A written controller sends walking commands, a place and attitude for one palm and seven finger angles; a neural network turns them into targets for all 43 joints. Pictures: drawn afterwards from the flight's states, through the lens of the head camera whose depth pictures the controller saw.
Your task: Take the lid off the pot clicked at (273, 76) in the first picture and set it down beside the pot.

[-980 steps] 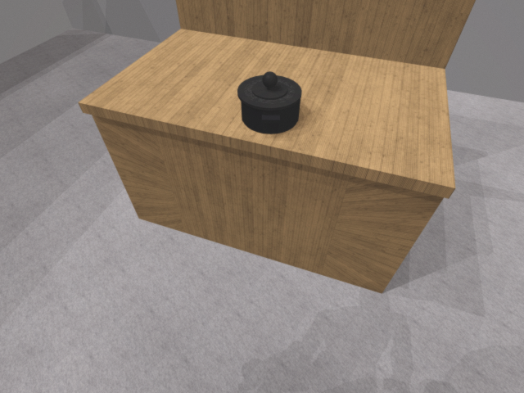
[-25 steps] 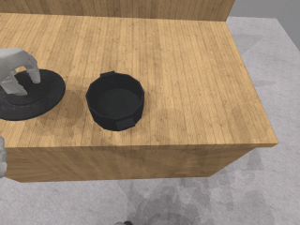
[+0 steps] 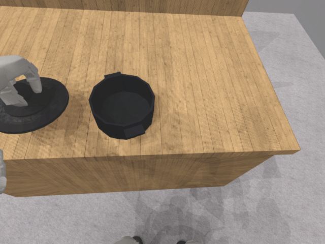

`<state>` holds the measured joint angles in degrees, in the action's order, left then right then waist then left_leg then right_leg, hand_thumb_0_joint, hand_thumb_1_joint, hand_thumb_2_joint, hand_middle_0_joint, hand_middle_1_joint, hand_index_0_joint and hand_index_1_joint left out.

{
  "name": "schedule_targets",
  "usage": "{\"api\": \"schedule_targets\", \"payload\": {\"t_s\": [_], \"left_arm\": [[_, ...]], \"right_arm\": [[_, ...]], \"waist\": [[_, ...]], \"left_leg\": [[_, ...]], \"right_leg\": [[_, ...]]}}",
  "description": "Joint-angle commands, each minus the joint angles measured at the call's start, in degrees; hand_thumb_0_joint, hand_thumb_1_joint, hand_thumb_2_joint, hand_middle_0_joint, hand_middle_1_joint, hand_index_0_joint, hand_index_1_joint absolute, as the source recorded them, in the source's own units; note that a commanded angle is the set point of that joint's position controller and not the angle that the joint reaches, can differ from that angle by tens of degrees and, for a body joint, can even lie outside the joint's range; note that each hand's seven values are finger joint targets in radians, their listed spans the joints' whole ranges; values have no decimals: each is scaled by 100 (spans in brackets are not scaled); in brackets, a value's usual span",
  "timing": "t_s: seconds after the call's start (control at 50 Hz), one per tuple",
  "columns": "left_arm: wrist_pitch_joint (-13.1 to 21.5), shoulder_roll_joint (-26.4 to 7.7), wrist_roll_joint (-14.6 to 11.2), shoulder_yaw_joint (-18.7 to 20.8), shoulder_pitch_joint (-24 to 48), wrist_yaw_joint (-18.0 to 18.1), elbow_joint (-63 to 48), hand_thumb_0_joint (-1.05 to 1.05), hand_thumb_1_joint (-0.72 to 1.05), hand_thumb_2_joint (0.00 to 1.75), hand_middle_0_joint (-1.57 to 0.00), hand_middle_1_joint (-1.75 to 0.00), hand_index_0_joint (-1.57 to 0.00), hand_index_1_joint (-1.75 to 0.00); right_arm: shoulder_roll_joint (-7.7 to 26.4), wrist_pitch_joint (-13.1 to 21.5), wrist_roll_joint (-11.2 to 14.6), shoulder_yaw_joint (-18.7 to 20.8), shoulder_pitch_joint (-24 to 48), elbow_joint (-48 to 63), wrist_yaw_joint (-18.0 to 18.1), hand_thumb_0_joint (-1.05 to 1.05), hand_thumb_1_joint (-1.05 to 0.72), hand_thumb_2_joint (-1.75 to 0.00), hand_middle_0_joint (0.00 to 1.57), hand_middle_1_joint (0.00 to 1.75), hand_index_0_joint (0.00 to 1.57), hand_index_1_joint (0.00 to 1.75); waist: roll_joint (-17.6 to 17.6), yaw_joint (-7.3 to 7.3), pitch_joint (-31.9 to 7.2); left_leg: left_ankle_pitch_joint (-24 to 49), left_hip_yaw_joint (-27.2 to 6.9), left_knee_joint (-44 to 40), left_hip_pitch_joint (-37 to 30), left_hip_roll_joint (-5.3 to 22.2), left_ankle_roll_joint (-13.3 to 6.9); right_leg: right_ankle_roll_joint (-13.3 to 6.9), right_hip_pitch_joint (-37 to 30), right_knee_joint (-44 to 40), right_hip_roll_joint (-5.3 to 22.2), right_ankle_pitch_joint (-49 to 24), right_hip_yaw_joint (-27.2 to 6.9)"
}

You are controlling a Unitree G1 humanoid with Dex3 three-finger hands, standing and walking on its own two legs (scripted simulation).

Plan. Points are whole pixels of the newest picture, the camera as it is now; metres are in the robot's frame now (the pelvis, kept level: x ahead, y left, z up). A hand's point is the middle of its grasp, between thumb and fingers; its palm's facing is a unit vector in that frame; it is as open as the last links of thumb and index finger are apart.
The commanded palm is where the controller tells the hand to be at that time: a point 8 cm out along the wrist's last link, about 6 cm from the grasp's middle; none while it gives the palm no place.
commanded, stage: lower the lid onto the table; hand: left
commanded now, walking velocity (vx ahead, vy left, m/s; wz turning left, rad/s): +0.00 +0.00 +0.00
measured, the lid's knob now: (21, 91) +0.48 +0.32 +0.04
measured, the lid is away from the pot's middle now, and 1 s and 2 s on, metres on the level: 0.24 0.24 0.25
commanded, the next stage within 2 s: open the fingers wide in 1.04 s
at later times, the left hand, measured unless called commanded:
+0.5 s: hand (21, 102) +0.46 +0.32 +0.04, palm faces -0.50 -0.09 -0.86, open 6.8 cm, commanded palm +0.52 +0.32 +0.10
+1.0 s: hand (26, 105) +0.47 +0.32 +0.01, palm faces -0.50 -0.11 -0.86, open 6.8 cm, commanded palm +0.53 +0.32 +0.06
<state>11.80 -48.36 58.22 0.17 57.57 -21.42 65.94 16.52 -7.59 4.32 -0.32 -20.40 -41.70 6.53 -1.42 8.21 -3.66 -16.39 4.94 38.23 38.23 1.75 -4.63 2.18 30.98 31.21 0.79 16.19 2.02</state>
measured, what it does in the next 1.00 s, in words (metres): stands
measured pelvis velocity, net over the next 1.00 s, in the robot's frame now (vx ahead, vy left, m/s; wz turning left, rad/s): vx -0.01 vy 0.01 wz -0.02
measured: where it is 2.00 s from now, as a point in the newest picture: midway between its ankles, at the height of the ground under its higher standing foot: outside the picture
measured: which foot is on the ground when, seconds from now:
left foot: down 0.00-1.00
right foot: down 0.00-1.00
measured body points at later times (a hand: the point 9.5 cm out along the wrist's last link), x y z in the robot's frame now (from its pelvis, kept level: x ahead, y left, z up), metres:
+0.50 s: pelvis -0.01 +0.00 -0.01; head +0.11 +0.03 +0.43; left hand +0.48 +0.32 +0.09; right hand -0.03 -0.29 -0.11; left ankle +0.01 +0.06 -0.72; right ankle -0.02 -0.16 -0.72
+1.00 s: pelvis -0.01 +0.01 -0.02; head +0.12 +0.04 +0.41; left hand +0.49 +0.33 +0.06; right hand -0.05 -0.28 -0.12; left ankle +0.01 +0.06 -0.72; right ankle -0.02 -0.16 -0.72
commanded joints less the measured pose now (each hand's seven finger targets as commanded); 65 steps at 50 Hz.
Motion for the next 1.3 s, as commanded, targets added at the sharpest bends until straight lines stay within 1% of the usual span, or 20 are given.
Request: {"api": "schedule_targets", "payload": {"t_s": [0.0,0.04,0.08,0.2,0.28,0.32,0.4,0.46,0.58,0.62,0.68,0.82,0.9,0.94,0.98,1.1,1.12,1.18,1.24,1.28], "left_arm": [[102,-2177,-100,590,2929,344,-1354,0,78,74,-91,-106,-93,-109],[88,-1907,-93,403,2933,349,-1306,0,78,74,-91,-106,-93,-109],[141,-2181,-63,601,2805,384,-1277,0,78,74,-91,-106,-93,-109],[125,-1829,-100,380,2893,393,-1311,0,78,74,-91,-106,-93,-109],[179,-2088,-61,592,2801,449,-1307,0,78,74,-91,-106,-93,-109],[158,-1918,-73,404,2834,431,-1149,0,78,74,-91,-106,-93,-109],[216,-2150,3,536,2917,509,-1307,0,78,74,-91,-106,-93,-109],[205,-1950,-15,444,2937,534,-1303,0,78,74,-91,-106,-93,-109],[219,-2165,71,591,2810,619,-1091,0,78,74,-91,-106,-93,-109],[178,-1926,74,398,2781,628,-900,0,78,74,-91,-106,-93,-109],[238,-2309,101,667,2948,646,-1213,0,78,74,-91,-106,-93,-109],[196,-2186,139,594,2901,677,-1028,0,78,74,-91,-106,-93,-109],[191,-2181,163,605,2641,697,-687,0,78,74,-91,-106,-93,-109],[192,-2169,189,564,2820,703,-858,0,78,74,-91,-106,-93,-109],[265,-2335,212,714,2846,712,-1027,0,78,74,-91,-106,-93,-109],[264,-2076,184,514,2836,715,-906,0,78,74,-91,-106,-93,-109],[265,-2074,106,1071,1404,713,-1009,0,78,74,-91,-106,-93,-109],[253,-2086,25,1057,1791,800,-1585,0,73,71,-86,-105,-88,-109],[72,-1792,148,678,2130,971,-1251,0,68,68,-81,-105,-83,-108],[116,-2126,171,924,2247,1049,-1570,0,65,66,-78,-105,-80,-107]], "right_arm": [[1195,57,-57,357,-841,208,151,0,-90,-90,20,30,20,30],[1183,65,-49,377,-838,158,141,0,-90,-90,20,30,20,30],[1215,61,-47,353,-849,198,166,0,-90,-90,20,30,20,30],[1190,39,-72,374,-890,157,148,0,-90,-90,20,30,20,30],[1206,36,-85,361,-920,168,175,0,-90,-90,20,30,20,30],[1214,27,-70,347,-923,144,178,0,-90,-90,20,30,20,30],[1217,45,-76,329,-953,157,197,0,-90,-90,20,30,20,30],[1199,54,-94,352,-1004,144,198,0,-90,-90,20,30,20,30],[1225,34,-104,307,-1020,145,212,0,-90,-90,20,30,20,30],[1213,20,-99,308,-1047,130,200,0,-90,-90,20,30,20,30],[1233,14,-129,298,-1069,143,215,0,-90,-90,20,30,20,30],[1227,-63,-165,303,-1139,130,182,0,-90,-90,20,30,20,30],[1221,-81,-135,274,-1127,165,186,0,-90,-90,20,30,20,30],[1222,-104,-145,288,-1133,154,179,0,-90,-90,20,30,20,30],[1221,-114,-171,274,-1123,170,194,0,-90,-90,20,30,20,30],[1208,-121,-163,283,-1173,157,195,0,-90,-90,20,30,20,30],[1089,-183,-197,385,-1083,386,63,0,-90,-90,20,30,20,30],[1150,-371,-222,424,-937,365,-54,0,-90,-90,20,30,20,30],[1153,-386,-163,425,-956,250,-82,0,-90,-90,20,30,20,30],[1171,-356,-166,406,-918,285,-42,0,-90,-90,20,30,20,30]], "waist": [[-1041,-11,-2788],[-1143,25,-2619],[-1072,-9,-2675],[-1162,65,-2707],[-1111,37,-2814],[-947,122,-2611],[-1260,88,-2780],[-1305,133,-2790],[-1232,119,-2806],[-1139,195,-2648],[-1323,123,-3009],[-1385,175,-2981],[-1100,220,-2822],[-1390,216,-2870],[-1393,182,-3052],[-1437,299,-2991],[-1584,-251,-3237],[-1261,-97,-3424],[-1304,70,-2786],[-1475,-46,-2975]], "left_leg": [[2788,-620,-13,-3282,28,21],[2735,-651,3,-3336,67,51],[2740,-639,29,-3256,54,43],[2740,-677,106,-3326,80,57],[2720,-664,177,-3199,63,43],[2262,-651,156,-2949,51,37],[2276,-680,222,-3051,72,54],[2403,-720,248,-3158,97,73],[2374,-698,360,-2891,83,66],[2229,-698,399,-2783,86,67],[2455,-690,484,-2867,89,50],[2604,-733,617,-2790,98,87],[2433,-710,713,-2552,85,63],[2364,-754,708,-2642,107,89],[2589,-765,771,-2695,116,76],[2471,-830,847,-2708,157,100],[3001,-871,822,-2900,71,184],[3298,-847,842,-2949,102,180],[2400,-914,680,-2847,142,196],[2369,-938,600,-2940,118,188]], "right_leg": [[-410,451,-162,-433,-1310,220],[-415,713,-159,-432,-1128,260],[-425,680,-136,-431,-1144,235],[-420,886,-65,-447,-1053,255],[-426,878,-6,-454,-1089,238],[-406,929,17,-467,-902,247],[-435,1022,99,-457,-830,242],[-429,1203,116,-469,-790,268],[-436,1246,236,-471,-822,255],[-420,1413,285,-501,-710,283],[-440,1278,349,-483,-886,253],[-424,1510,449,-516,-813,286],[-410,1599,531,-540,-740,291],[-433,1748,555,-528,-620,304],[-438,1703,596,-534,-717,303],[-423,2050,692,-566,-496,325],[-519,1714,709,-541,-617,418],[-468,1553,661,-537,-930,335],[-467,2011,572,-562,-315,373],[-509,1840,558,-526,-353,338]]}}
